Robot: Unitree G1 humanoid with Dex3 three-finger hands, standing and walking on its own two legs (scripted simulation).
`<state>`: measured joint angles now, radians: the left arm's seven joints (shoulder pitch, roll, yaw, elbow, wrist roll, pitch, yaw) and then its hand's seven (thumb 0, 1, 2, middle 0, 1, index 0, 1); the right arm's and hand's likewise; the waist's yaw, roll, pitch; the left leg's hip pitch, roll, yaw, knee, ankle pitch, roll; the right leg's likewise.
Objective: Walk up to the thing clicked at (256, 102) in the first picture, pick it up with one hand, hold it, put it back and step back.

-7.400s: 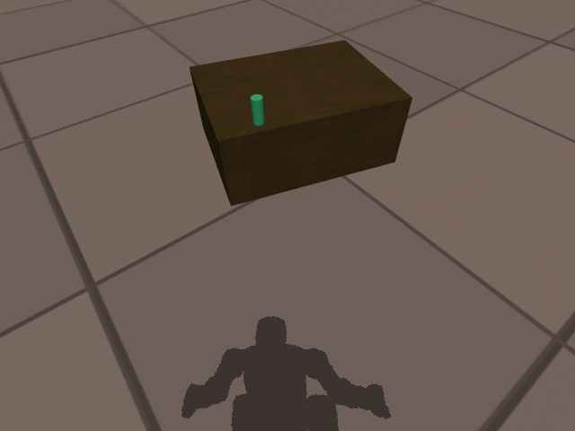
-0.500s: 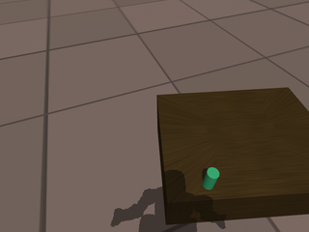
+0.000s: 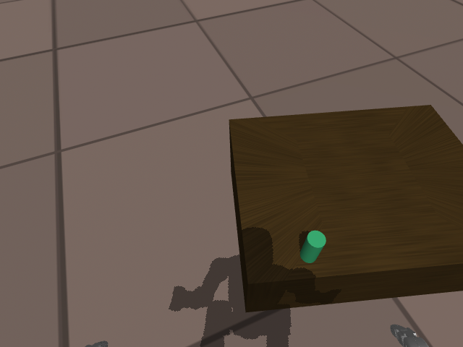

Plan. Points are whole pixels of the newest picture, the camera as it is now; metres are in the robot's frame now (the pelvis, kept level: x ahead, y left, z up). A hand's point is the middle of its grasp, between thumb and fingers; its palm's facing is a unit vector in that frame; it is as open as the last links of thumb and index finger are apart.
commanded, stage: go down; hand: right
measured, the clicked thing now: (312, 247) +0.42 -0.19 -0.33
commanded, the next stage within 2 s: none
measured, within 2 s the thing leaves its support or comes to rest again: neither
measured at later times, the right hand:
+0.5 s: hand (394, 346) +0.16 -0.27 -0.15, palm faces +0.01 +0.95 -0.32, open 17.0 cm
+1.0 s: hand (400, 341) +0.17 -0.28 -0.13, palm faces +0.05 +0.95 -0.31, open 17.6 cm
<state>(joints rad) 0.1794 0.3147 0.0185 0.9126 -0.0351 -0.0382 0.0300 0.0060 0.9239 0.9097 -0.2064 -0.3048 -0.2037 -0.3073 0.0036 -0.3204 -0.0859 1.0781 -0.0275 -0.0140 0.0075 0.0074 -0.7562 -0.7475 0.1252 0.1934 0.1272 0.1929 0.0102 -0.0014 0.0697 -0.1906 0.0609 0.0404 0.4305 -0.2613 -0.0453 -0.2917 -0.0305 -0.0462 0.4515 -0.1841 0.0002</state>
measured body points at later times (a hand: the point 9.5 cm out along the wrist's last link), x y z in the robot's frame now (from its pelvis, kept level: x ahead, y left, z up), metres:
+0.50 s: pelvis +0.01 +0.00 -0.02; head +0.07 +0.00 +0.43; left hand +0.15 +0.27 -0.12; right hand +0.16 -0.32 -0.12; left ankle -0.02 +0.15 -0.74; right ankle +0.03 -0.12 -0.74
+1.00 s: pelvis +0.02 +0.01 -0.04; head +0.07 +0.00 +0.41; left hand +0.17 +0.26 -0.13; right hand +0.16 -0.33 -0.11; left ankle -0.02 +0.15 -0.74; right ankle +0.03 -0.12 -0.74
